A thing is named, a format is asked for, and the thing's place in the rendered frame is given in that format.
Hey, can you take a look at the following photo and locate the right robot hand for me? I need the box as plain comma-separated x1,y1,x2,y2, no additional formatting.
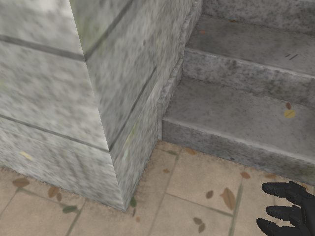
256,181,315,236

